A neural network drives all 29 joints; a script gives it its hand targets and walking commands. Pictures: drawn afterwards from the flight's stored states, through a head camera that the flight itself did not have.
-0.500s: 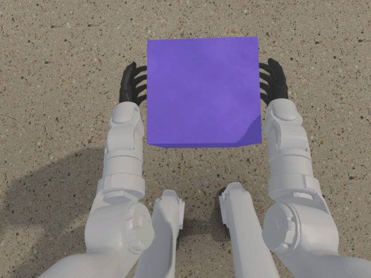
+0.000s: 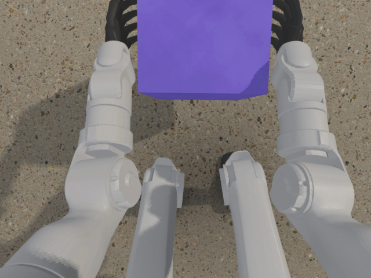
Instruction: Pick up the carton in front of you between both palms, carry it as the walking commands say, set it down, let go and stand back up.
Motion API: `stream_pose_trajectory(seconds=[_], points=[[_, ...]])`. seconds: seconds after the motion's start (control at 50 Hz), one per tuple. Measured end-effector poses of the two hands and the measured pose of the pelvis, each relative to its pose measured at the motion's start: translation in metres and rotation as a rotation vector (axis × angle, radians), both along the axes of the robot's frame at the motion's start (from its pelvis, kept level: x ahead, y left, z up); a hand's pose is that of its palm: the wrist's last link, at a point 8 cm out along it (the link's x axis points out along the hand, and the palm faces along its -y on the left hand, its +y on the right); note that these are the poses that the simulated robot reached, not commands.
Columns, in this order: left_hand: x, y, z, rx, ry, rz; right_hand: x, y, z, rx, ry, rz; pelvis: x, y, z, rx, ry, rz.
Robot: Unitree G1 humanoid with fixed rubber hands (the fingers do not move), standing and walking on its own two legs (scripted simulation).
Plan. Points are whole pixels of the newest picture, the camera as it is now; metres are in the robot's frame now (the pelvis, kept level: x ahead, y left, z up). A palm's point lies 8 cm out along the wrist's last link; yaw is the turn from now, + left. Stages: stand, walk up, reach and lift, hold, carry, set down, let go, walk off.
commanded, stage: set down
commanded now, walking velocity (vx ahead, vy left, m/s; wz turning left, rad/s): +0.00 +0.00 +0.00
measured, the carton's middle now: (200, 49) +0.53 -0.03 -0.20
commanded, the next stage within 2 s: none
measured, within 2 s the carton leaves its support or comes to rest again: rests again in 0.86 s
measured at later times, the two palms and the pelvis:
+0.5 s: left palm (137, 48) +0.56 +0.11 -0.24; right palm (268, 48) +0.53 -0.19 -0.24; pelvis +0.01 +0.01 -0.08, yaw +0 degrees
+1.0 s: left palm (139, 55) +0.55 +0.11 -0.26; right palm (267, 55) +0.52 -0.19 -0.26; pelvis +0.00 +0.01 -0.09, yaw +1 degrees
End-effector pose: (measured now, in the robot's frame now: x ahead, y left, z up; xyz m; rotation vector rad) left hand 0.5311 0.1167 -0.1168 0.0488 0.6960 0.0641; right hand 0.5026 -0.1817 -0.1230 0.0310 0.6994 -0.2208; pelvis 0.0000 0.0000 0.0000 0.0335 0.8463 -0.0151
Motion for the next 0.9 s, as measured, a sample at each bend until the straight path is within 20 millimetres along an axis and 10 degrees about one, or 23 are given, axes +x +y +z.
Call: stream_pose_trajectory(seconds=[0.38,0.9], points=[[0.025,-0.003,-0.116,-0.002,0.033,-0.030,0.022,-0.003,-0.109,-0.027,0.036,0.001,0.002,0.004,-0.069,-0.026,-0.078,0.036],[0.017,-0.001,-0.146,0.010,0.076,-0.068,0.014,-0.006,-0.136,-0.015,0.081,0.040,-0.001,0.006,-0.091,-0.036,-0.182,0.046]])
